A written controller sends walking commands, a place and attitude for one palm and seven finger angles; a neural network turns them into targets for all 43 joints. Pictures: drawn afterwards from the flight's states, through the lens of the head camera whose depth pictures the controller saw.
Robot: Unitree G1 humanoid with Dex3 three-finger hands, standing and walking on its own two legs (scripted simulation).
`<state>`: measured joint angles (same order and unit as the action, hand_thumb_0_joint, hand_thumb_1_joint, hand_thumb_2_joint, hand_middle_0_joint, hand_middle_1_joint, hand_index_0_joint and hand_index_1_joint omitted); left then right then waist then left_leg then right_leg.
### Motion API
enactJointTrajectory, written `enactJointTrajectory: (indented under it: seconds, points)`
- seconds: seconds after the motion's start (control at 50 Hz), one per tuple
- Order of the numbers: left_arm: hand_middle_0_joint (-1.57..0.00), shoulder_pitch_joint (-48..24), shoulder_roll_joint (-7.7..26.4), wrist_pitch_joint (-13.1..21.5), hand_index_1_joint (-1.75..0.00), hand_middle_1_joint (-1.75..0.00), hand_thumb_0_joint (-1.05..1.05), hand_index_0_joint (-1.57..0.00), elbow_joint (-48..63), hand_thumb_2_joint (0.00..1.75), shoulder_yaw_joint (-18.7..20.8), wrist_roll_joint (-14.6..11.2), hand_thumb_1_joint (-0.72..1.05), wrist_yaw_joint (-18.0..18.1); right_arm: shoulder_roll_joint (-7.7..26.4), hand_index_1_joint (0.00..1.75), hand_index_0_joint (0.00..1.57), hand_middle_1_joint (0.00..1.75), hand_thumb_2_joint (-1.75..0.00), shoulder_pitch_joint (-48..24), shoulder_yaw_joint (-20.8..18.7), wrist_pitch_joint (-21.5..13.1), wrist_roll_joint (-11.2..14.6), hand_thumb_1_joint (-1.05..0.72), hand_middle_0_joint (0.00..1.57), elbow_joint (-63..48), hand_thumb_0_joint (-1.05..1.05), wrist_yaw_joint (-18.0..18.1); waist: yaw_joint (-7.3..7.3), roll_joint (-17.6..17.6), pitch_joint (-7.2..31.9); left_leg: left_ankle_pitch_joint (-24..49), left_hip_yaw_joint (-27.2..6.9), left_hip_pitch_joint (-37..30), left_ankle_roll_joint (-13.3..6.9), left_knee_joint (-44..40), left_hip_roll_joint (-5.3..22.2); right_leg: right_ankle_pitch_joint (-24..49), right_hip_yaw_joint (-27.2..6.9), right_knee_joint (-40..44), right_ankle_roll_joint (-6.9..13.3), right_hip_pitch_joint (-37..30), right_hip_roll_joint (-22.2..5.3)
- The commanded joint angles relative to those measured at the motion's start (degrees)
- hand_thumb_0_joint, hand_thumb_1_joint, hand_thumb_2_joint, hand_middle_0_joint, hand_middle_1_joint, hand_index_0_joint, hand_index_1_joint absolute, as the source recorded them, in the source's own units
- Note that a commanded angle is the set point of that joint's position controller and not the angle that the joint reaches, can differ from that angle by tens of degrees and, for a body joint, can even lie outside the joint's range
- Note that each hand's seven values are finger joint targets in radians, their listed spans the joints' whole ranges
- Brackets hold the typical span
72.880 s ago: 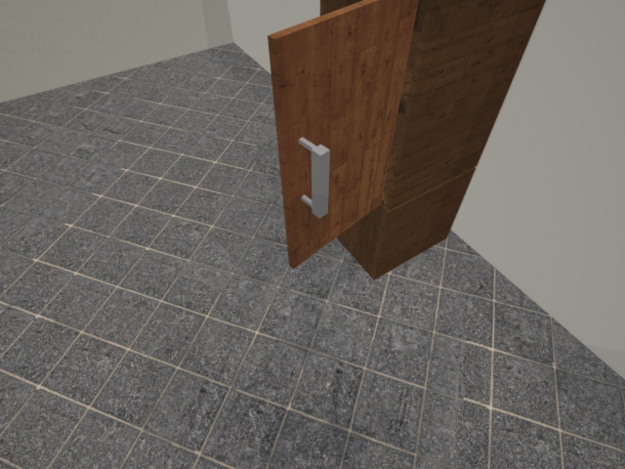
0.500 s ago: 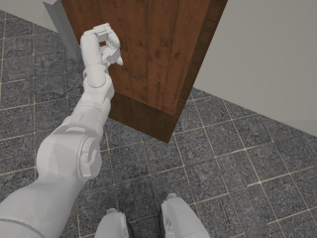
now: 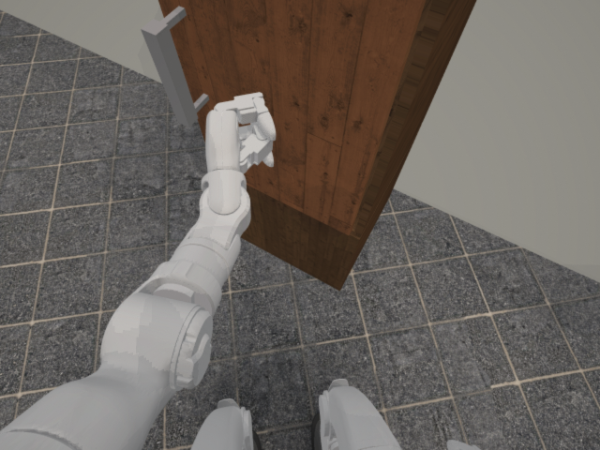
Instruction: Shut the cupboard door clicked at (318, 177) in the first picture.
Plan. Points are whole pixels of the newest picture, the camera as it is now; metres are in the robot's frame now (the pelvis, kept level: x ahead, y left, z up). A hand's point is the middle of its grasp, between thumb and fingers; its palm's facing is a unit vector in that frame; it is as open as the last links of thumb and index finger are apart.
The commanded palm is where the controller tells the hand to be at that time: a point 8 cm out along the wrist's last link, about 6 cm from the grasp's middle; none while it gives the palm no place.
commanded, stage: draw the hand back to the body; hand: left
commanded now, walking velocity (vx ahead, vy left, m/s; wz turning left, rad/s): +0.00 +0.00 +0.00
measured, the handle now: (183, 71) +0.66 +0.10 +0.06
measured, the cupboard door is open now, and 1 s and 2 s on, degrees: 0 0 0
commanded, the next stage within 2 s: step back with the hand held close in 1.54 s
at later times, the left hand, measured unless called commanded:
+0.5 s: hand (151, 211) +0.37 +0.11 +0.14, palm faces -0.05 -1.00 -0.03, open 3.1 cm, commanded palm +0.33 +0.17 +0.16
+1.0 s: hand out of the picture +0.26 +0.26 +0.22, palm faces +0.29 -0.90 -0.32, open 4.9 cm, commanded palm +0.21 +0.31 +0.24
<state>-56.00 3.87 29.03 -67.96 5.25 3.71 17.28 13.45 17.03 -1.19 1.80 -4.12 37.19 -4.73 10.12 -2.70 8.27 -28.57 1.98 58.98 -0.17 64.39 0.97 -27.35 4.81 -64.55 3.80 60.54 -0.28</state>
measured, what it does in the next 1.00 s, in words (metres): rises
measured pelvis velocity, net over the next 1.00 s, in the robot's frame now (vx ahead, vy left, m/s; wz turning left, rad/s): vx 0.04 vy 0.04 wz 0.00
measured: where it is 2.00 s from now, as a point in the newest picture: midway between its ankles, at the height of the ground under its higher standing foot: outside the picture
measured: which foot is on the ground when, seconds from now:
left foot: down 0.00-1.00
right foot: down 0.00-1.00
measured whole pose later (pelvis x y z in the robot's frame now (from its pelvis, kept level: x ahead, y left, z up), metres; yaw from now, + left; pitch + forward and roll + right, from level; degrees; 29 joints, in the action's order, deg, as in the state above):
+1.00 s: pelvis +0.04 +0.04 +0.10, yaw +0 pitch -3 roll -1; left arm 18.9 17.3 -0.1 15.1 8.8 -3.6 4.7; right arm 11.3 11.0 3.9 1.5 1.1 31.7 4.2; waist -3.0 -3.9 0.2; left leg -15.8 2.4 5.4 -2.9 24.2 -2.1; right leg -14.2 3.6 -23.8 -0.1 6.4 -1.1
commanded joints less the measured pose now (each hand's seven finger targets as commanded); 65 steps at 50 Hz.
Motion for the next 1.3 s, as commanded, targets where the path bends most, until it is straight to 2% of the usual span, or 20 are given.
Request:
enactJointTrajectory:
  seconds: [0.0, 0.04, 0.12, 0.2, 0.28, 0.3, 0.34, 0.44, 0.46, 0.5, 0.52, 0.6, 0.64, 0.74, 0.9, 0.98, 1.06, 1.14, 1.2, 1.28]
  points:
    - [-1.30, -13.26, 14.00, -0.11, -1.50, -1.50, 0.00, -1.30, 11.60, 0.90, 11.36, -3.69, 0.90, 0.23, 8.46, 0.30, 0.20, 0.30, -0.90, 10.70, -2.47, 0.36, 0.88, -0.90, 0.20, -5.85, 0.00, 1.04, -3.31, 6.07, 31.26, 15.40, 0.18, -9.55, -1.61, -8.24, -3.20, 26.86, -7.52, 11.83, -3.46, -32.13, 0.77]
    - [-1.30, -8.90, 14.26, 0.77, -1.50, -1.50, 0.00, -1.30, 19.61, 0.90, 11.38, -4.89, 0.90, -1.59, 7.47, 0.30, 0.20, 0.30, -0.90, 9.71, -2.10, 0.55, 1.31, -0.90, 0.20, -8.21, 0.00, 1.34, -5.47, 6.33, 33.86, 17.88, 0.88, -10.68, -1.52, -9.77, -3.30, 32.56, -8.07, 12.29, -3.44, -38.21, 0.69]
    - [-1.30, -1.79, 12.29, 4.34, -1.50, -1.50, 0.00, -1.30, 34.88, 0.90, 6.65, -4.23, 0.90, -5.29, 6.83, 0.30, 0.20, 0.30, -0.90, 8.61, -2.64, -0.28, 2.30, -0.90, 0.20, -9.83, 0.00, 1.60, -5.88, 8.64, 32.10, 18.93, 1.40, -14.94, -1.90, -12.24, -2.62, 35.88, -8.41, 14.74, -4.12, -41.44, 0.80]
    - [-1.30, 4.52, 7.79, 1.01, -1.50, -1.50, 0.00, -1.30, 42.16, 0.90, -0.74, -7.28, 0.90, -10.71, 7.29, 0.30, 0.20, 0.30, -0.90, 6.78, -2.90, -0.75, 4.35, -0.90, 0.20, -10.32, 0.00, 2.87, -3.98, 9.99, 23.87, 14.63, 1.69, -21.48, -2.30, -16.63, -2.43, 28.25, -8.82, 21.83, -5.19, -41.08, 0.56]
    - [-1.30, 12.20, 5.56, -5.29, -1.50, -1.50, 0.00, -1.30, 45.12, 0.90, -3.87, -11.95, 0.90, -15.89, 7.40, 0.30, 0.20, 0.30, -0.90, 3.33, -2.40, -1.66, 6.27, -0.90, 0.20, -9.97, 0.00, 4.75, -4.47, 7.52, 14.45, 11.08, 1.27, -27.26, -2.20, -21.22, -2.05, 17.34, -7.70, 28.13, -4.46, -37.83, 0.43]
    - [-1.30, 13.67, 4.15, -6.36, -1.50, -1.50, 0.00, -1.30, 46.78, 0.90, -5.64, -12.67, 0.90, -16.81, 7.07, 0.30, 0.20, 0.30, -0.90, 2.16, -2.07, -2.13, 6.71, -0.90, 0.20, -10.53, 0.00, 5.12, -4.63, 4.66, 12.01, 10.78, 1.33, -29.25, -2.23, -22.17, -2.06, 15.49, -7.36, 29.25, -4.21, -36.54, 0.29]
    - [-1.30, 16.58, 5.47, -7.78, -1.50, -1.50, 0.00, -1.30, 47.57, 0.90, -4.87, -13.34, 0.90, -17.52, 7.13, 0.30, 0.20, 0.30, -0.90, 0.29, -1.53, -2.78, 6.88, -0.90, 0.20, -10.42, 0.00, 5.63, -5.64, 3.98, 8.07, 8.98, 0.64, -30.62, -2.17, -24.12, -1.91, 11.56, -6.69, 30.65, -3.78, -35.07, 0.23]
    - [-1.16, 24.50, 12.90, -8.07, -1.35, -1.35, 0.00, -1.16, 56.44, 0.90, 1.70, -13.11, 0.90, -16.66, 6.75, 0.30, 0.20, 0.30, -0.90, -4.03, -0.53, -3.89, 6.93, -0.90, 0.20, -12.71, 0.00, 6.12, -9.83, 3.60, 8.79, 11.72, -0.01, -33.78, -1.93, -27.77, -1.89, 13.95, -5.60, 29.96, -2.97, -40.35, 0.12]
    - [-1.13, 27.70, 14.95, -11.02, -1.32, -1.32, 0.00, -1.13, 58.08, 0.90, -2.87, -8.49, 0.90, -15.40, 4.89, 0.30, 0.20, 0.30, -0.90, -6.84, -0.63, -1.55, 7.47, -0.90, 0.20, -13.29, 0.00, 7.20, -9.81, 4.63, 10.43, 13.13, 0.02, -35.94, -1.76, -31.17, -1.89, 14.17, -8.62, 32.71, -3.24, -45.53, -1.40]
    - [-1.08, 30.47, 16.07, -13.82, -1.26, -1.26, 0.00, -1.08, 66.03, 0.90, -0.96, -9.07, 0.90, -14.43, 4.81, 0.30, 0.20, 0.30, -0.90, -8.55, -0.51, -0.74, 7.60, -0.90, 0.20, -15.43, 0.00, 8.50, -10.12, 4.93, 9.86, 15.73, -0.20, -38.62, -2.07, -32.86, -1.76, 16.84, -7.69, 34.27, -3.37, -48.68, -1.65]
    - [-1.05, 33.09, 17.77, -14.80, -1.23, -1.23, 0.00, -1.05, 68.03, 0.90, 0.47, -8.64, 0.90, -13.91, 4.73, 0.30, 0.20, 0.30, -0.90, -9.56, -0.16, -0.42, 7.52, -0.90, 0.20, -15.38, 0.00, 8.95, -10.70, 2.58, 9.30, 16.55, -0.06, -40.16, -2.09, -33.85, -1.52, 18.23, -7.48, 34.67, -3.26, -49.62, -1.71]
    - [-0.94, 42.14, 16.28, -18.85, -1.11, -1.11, 0.00, -0.94, 74.73, 0.90, -0.70, -8.45, 0.90, -13.53, 4.37, 0.30, 0.20, 0.30, -0.90, -10.86, 0.64, -0.31, 7.27, -0.90, 0.20, -15.73, 0.00, 9.92, -10.72, 3.89, 4.64, 22.08, -1.12, -45.77, -2.03, -37.45, -0.46, 23.59, -4.68, 36.69, -2.57, -51.18, -0.71]
    - [-0.89, 44.24, 14.80, -20.53, -1.05, -1.05, 0.00, -0.89, 77.98, 0.90, -2.00, -8.12, 0.90, -13.52, 4.24, 0.30, 0.20, 0.30, -0.90, -11.21, 1.10, -0.57, 7.00, -0.90, 0.20, -15.68, 0.00, 9.98, -10.21, 0.94, 1.98, 23.62, -1.52, -48.95, -1.64, -39.07, -0.11, 23.97, -3.90, 37.83, -2.40, -50.58, -0.44]
    - [-0.75, 52.66, 15.18, -23.42, -0.90, -0.90, 0.00, -0.75, 85.25, 0.90, -1.01, -7.52, 0.90, -13.20, 4.67, 0.30, 0.20, 0.30, -0.90, -11.51, 1.66, -1.87, 6.22, -0.90, 0.20, -15.45, 0.00, 9.55, -10.67, -0.69, -0.43, 29.76, -2.66, -53.29, -0.82, -41.74, 0.75, 26.00, -2.86, 40.22, -2.24, -52.43, -0.15]
    - [-0.53, 63.53, 23.41, -24.71, -0.66, -0.66, 0.00, -0.53, 96.03, 0.90, 10.36, -7.35, 0.90, -11.44, 4.62, 0.30, 0.20, 0.30, -0.90, -12.71, 1.77, -3.42, 4.98, -0.90, 0.20, -14.55, 0.00, 9.39, -12.51, 1.70, -0.42, 33.59, -3.25, -54.18, -0.02, -43.19, 0.81, 27.48, -2.39, 42.23, -2.24, -57.20, 0.03]
    - [-0.42, 69.01, 24.51, -24.54, -0.54, -0.54, 0.00, -0.42, 100.59, 0.90, 14.51, -7.70, 0.90, -10.94, 3.93, 0.30, 0.20, 0.30, -0.90, -13.10, 1.74, -4.37, 4.99, -0.90, 0.20, -14.21, 0.00, 9.10, -13.24, -3.47, -0.79, 36.13, -3.48, -54.43, 1.00, -43.43, 0.86, 27.53, -2.05, 42.21, -2.28, -57.83, -0.16]
    - [-0.31, 74.30, 26.02, -24.24, -0.42, -0.42, 0.00, -0.31, 102.46, 0.90, 18.30, -7.89, 0.90, -10.65, 4.48, 0.30, 0.20, 0.30, -0.90, -12.77, 1.17, -5.55, 5.02, -0.90, 0.20, -13.22, 0.00, 8.55, -13.45, -3.69, -2.74, 37.17, -3.63, -53.38, 1.42, -43.44, 1.12, 27.64, -1.88, 42.60, -2.40, -57.48, -0.12]
    - [-0.20, 78.87, 28.78, -23.72, -0.30, -0.30, 0.00, -0.20, 102.71, 0.90, 23.58, -8.42, 0.90, -10.36, 4.90, 0.30, 0.20, 0.30, -0.90, -12.80, 0.26, -6.15, 5.26, -0.90, 0.20, -12.80, 0.00, 8.49, -13.98, -0.78, -3.55, 33.90, -3.35, -52.20, 1.02, -43.80, 1.23, 26.08, -2.00, 43.06, -2.52, -57.43, -0.10]
    - [-0.20, 78.06, 23.14, -23.82, -0.30, -0.30, 0.00, -0.20, 98.79, 0.90, 17.85, -7.99, 0.90, -10.78, 5.60, 0.30, 0.20, 0.30, -0.90, -12.46, 0.06, -6.87, 5.29, -0.90, 0.20, -11.87, 0.00, 8.42, -12.60, 0.18, -8.24, 28.66, -3.10, -51.40, 0.46, -44.74, 1.22, 22.27, -2.03, 44.23, -2.73, -53.71, -0.29]
    - [-0.20, 73.04, 24.83, -23.06, -0.30, -0.30, 0.00, -0.20, 98.90, 0.90, 18.17, -7.41, 0.90, -9.84, 6.18, 0.30, 0.20, 0.30, -0.90, -12.54, -0.20, -7.61, 5.29, -0.90, 0.20, -11.48, 0.00, 9.05, -12.69, 0.26, -7.65, 21.41, -3.72, -51.07, -0.35, -45.88, 0.66, 17.54, -2.32, 44.16, -2.70, -53.33, -0.33]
